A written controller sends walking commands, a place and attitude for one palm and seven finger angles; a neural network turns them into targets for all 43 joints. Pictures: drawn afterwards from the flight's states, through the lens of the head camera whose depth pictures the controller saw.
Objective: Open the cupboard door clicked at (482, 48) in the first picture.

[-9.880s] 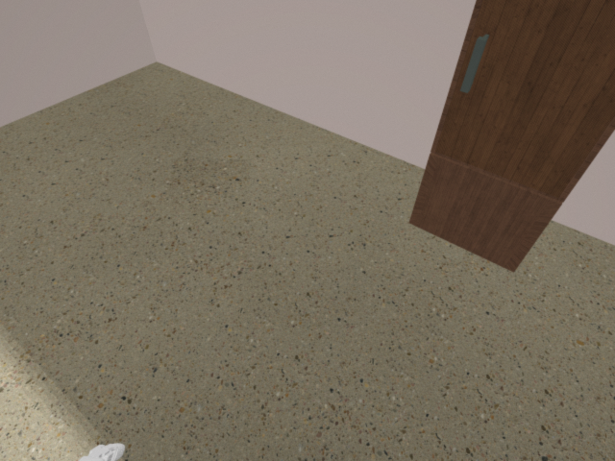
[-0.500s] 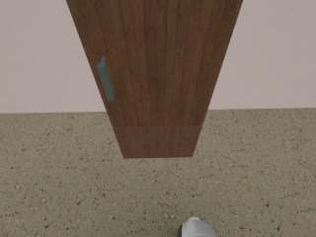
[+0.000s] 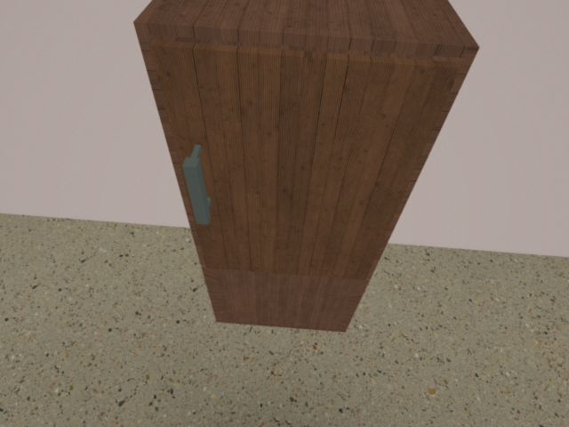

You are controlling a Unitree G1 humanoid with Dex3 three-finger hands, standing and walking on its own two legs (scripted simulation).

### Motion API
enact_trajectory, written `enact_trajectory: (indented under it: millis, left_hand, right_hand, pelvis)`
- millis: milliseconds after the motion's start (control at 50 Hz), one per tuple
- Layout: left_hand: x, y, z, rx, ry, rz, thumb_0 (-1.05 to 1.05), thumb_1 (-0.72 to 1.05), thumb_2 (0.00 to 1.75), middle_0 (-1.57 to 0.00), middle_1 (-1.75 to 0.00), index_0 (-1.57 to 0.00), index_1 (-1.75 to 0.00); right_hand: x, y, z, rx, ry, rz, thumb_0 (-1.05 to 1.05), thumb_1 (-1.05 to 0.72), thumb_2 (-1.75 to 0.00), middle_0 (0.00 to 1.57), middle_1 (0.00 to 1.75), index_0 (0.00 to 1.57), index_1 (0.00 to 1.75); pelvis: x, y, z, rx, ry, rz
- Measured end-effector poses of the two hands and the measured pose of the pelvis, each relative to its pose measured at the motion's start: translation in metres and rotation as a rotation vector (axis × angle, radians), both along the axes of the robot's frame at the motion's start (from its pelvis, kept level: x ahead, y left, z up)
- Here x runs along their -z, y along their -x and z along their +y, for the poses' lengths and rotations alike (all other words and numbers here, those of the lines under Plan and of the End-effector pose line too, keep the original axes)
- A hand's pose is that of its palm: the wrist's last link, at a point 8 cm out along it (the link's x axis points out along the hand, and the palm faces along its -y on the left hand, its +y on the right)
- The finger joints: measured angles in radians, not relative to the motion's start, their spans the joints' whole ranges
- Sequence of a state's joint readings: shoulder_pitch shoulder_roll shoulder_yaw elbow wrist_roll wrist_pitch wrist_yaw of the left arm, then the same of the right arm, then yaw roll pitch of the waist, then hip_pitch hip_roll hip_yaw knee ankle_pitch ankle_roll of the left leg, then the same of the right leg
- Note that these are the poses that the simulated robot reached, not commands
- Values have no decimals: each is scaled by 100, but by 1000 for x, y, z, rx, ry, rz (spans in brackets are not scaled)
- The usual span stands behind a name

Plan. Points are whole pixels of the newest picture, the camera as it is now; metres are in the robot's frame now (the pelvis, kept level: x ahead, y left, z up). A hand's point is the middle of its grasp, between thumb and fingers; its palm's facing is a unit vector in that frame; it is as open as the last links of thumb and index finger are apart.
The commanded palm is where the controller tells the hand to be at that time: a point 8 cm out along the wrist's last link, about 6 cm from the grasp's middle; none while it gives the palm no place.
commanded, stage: come to a stop and stand still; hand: left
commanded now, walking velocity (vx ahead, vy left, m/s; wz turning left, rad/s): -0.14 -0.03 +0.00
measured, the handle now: (200, 185) +0.50 +0.21 +0.01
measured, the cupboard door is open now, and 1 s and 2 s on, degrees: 0 0 0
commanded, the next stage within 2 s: look again from close up in 0.68 s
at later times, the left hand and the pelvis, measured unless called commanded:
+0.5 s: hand out of the picture +0.06 +0.21 -0.16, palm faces +0.01 -0.97 -0.23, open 7.4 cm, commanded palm none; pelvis -0.01 +0.02 +0.00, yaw -1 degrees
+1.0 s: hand out of the picture +0.00 +0.20 -0.17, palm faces +0.01 -0.99 -0.16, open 7.4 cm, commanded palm none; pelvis +0.00 +0.04 +0.01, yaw -1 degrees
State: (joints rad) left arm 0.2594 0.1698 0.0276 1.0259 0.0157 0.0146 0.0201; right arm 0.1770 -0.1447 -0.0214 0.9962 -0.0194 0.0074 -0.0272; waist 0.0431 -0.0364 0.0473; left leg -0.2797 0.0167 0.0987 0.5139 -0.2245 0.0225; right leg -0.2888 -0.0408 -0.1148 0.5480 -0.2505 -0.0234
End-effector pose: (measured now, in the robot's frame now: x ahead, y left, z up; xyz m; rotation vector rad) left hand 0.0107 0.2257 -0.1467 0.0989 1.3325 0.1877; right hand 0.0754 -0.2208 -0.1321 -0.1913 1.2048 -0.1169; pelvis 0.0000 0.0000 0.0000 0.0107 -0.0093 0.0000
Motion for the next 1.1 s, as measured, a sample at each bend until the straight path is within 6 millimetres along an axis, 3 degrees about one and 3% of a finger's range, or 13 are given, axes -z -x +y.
enact_trajectory:
  millis: [80, 160, 320, 440, 540, 740, 920, 1100]
  left_hand:
    - [-4, 9, -1, 12, -24, 44, 0, 92, 90, -20, -30, -19, -30]
    - [-5, 14, -3, 24, -37, 61, 0, 92, 90, -20, -30, -19, -30]
    - [-3, -7, 3, 59, -40, -23, 1, 91, 90, -20, -30, -20, -30]
    - [-11, -32, 24, 90, -55, -115, 1, 92, 90, -20, -30, -20, -30]
    - [-17, -38, 34, 100, -64, -145, 0, 92, 90, -20, -30, -20, -30]
    - [-13, -15, 33, 93, -36, -71, 0, 91, 90, -20, -30, -19, -30]
    - [-5, 9, 24, 75, 8, 11, 1, 91, 90, -20, -30, -20, -30]
    - [-2, 16, 21, 64, 32, 42, 0, 91, 90, -20, -30, -20, -30]
  right_hand:
    - [6, -14, 0, 9, -31, -21, 1, -93, -89, 20, 30, 20, 30]
    - [11, -14, -3, 31, -44, -26, 1, -92, -89, 20, 30, 20, 30]
    - [7, 19, -9, 80, -11, -9, 0, -92, -89, 20, 30, 20, 30]
    - [4, 48, 3, 80, -10, 18, 1, -92, -90, 20, 30, 20, 30]
    - [5, 66, 15, 74, -26, 57, 1, -91, -90, 20, 30, 20, 30]
    - [5, 77, 26, 73, -37, 100, 1, -92, -89, 20, 30, 20, 30]
    - [1, 71, 29, 69, -23, 114, 1, -92, -89, 20, 30, 20, 30]
    - [-2, 62, 32, 66, -9, 116, 1, -92, -89, 20, 30, 20, 30]
  pelvis:
    - [1, -1, -4, 12, -3, 6]
    - [4, 0, -7, 8, 2, 7]
    - [5, 2, 6, 14, 3, -30]
    - [2, 7, 17, 14, 11, -28]
    - [0, 9, 23, 9, 13, -16]
    - [-3, 7, 30, 10, 13, -12]
    - [-6, 1, 33, 12, 17, -17]
    - [-7, -4, 38, 11, 19, -22]
